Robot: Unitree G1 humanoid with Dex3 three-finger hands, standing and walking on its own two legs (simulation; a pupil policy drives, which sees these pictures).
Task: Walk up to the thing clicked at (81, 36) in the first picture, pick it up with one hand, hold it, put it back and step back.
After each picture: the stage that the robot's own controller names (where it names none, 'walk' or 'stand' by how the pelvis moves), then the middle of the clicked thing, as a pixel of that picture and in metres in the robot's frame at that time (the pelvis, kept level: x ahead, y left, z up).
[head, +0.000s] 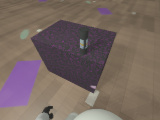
stand; (83, 42) +0.63 +0.13 +0.07
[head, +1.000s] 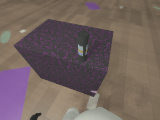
walk; (82, 48) +0.51 +0.11 +0.09
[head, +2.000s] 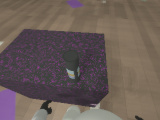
stand; (73, 69) +0.30 +0.14 +0.10
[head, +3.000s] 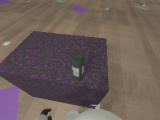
stand; (78, 68) +0.34 +0.12 +0.07
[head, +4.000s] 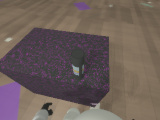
stand; (78, 67) +0.34 +0.12 +0.08
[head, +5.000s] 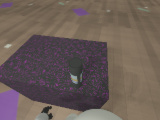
stand; (76, 75) +0.29 +0.12 +0.07
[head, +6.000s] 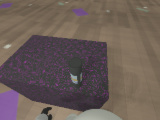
stand; (76, 75) +0.30 +0.12 +0.07
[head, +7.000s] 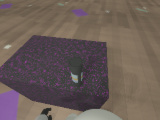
rise first; (76, 74) +0.30 +0.12 +0.07
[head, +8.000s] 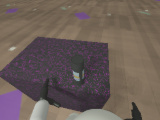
rise first; (78, 72) +0.31 +0.12 +0.07
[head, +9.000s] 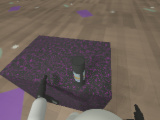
go down; (79, 73) +0.30 +0.12 +0.08
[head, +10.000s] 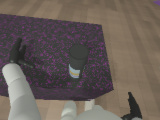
go down; (76, 67) +0.30 +0.10 +0.15
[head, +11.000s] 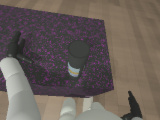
approach; (76, 65) +0.31 +0.10 +0.16
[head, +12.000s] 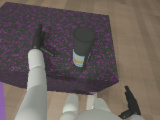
close in; (81, 55) +0.35 +0.09 +0.18
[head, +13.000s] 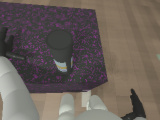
go down; (63, 59) +0.33 +0.13 +0.17
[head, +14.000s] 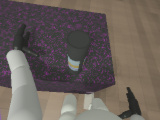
close in; (76, 59) +0.33 +0.10 +0.17
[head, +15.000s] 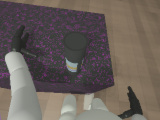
close in; (74, 60) +0.33 +0.10 +0.17
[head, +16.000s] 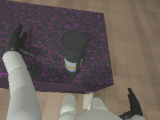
close in; (73, 60) +0.33 +0.11 +0.17
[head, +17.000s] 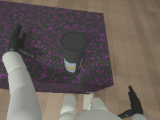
close in; (73, 60) +0.33 +0.11 +0.17
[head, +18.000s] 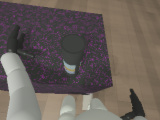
close in; (72, 62) +0.32 +0.11 +0.17
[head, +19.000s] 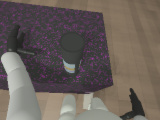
close in; (72, 61) +0.32 +0.11 +0.17
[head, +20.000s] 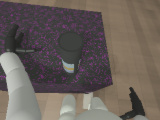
close in; (71, 61) +0.32 +0.11 +0.17
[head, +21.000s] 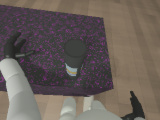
close in; (74, 65) +0.31 +0.11 +0.16
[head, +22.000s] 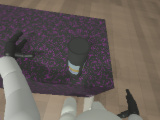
close in; (76, 63) +0.32 +0.10 +0.16
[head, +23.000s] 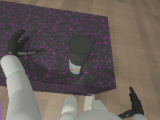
close in; (77, 62) +0.32 +0.10 +0.16
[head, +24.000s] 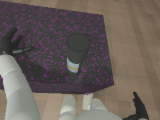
close in; (75, 61) +0.33 +0.10 +0.17
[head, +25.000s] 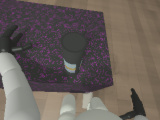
close in; (73, 61) +0.32 +0.11 +0.17
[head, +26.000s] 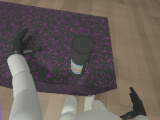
close in; (79, 62) +0.32 +0.09 +0.16
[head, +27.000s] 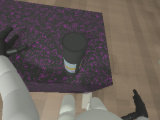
close in; (72, 61) +0.33 +0.11 +0.17
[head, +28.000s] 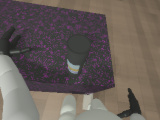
close in; (76, 62) +0.32 +0.10 +0.17
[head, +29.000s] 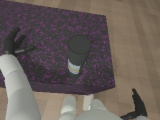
close in; (76, 62) +0.32 +0.10 +0.17
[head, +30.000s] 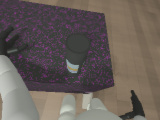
close in; (75, 61) +0.32 +0.10 +0.17
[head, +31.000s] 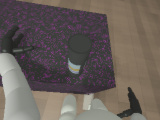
close in; (76, 62) +0.32 +0.10 +0.17
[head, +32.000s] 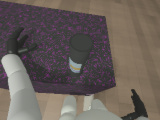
close in; (77, 61) +0.32 +0.10 +0.17
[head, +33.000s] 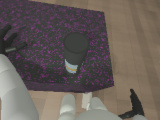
close in; (74, 61) +0.32 +0.11 +0.17
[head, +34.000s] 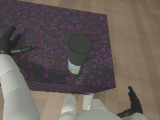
close in; (76, 62) +0.32 +0.10 +0.17
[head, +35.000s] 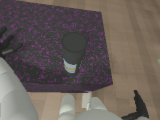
approach; (72, 61) +0.32 +0.11 +0.17
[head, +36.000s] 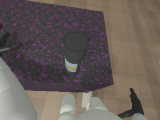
close in; (73, 60) +0.33 +0.11 +0.17
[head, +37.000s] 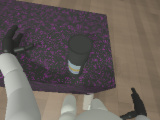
close in; (77, 62) +0.32 +0.10 +0.17
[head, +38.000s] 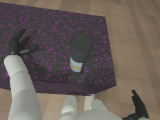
close in; (78, 60) +0.33 +0.09 +0.17
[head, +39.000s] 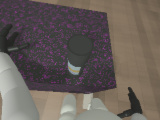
close in; (76, 63) +0.32 +0.10 +0.17
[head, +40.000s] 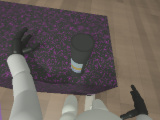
close in; (79, 61) +0.32 +0.09 +0.17
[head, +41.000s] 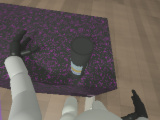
close in; (79, 63) +0.32 +0.09 +0.17
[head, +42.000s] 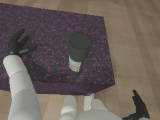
close in; (77, 60) +0.33 +0.09 +0.17
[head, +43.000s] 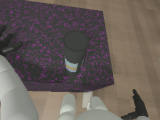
close in; (74, 60) +0.33 +0.10 +0.17
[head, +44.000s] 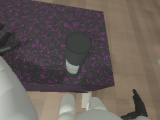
close in; (75, 62) +0.32 +0.10 +0.17
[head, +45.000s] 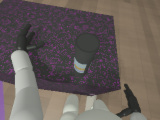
close in; (82, 61) +0.32 +0.09 +0.17
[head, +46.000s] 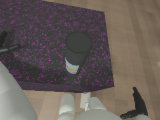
close in; (74, 61) +0.32 +0.11 +0.17
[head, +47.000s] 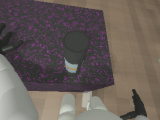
close in; (74, 61) +0.32 +0.11 +0.17
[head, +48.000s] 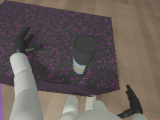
close in; (81, 62) +0.32 +0.09 +0.17
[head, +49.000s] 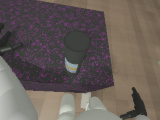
close in; (74, 60) +0.32 +0.11 +0.17
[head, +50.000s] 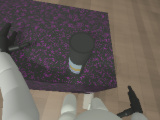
close in; (78, 61) +0.32 +0.10 +0.17
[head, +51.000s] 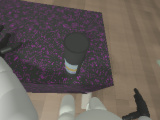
approach; (73, 62) +0.32 +0.10 +0.17
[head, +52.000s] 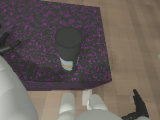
close in; (69, 58) +0.34 +0.11 +0.18
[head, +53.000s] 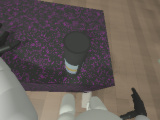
close in; (74, 61) +0.32 +0.10 +0.18
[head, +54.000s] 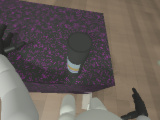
close in; (76, 61) +0.32 +0.10 +0.17
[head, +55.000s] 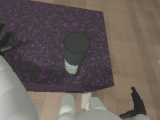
close in; (73, 62) +0.32 +0.11 +0.17
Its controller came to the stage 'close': yes
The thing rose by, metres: 0.00
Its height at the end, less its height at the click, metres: +0.00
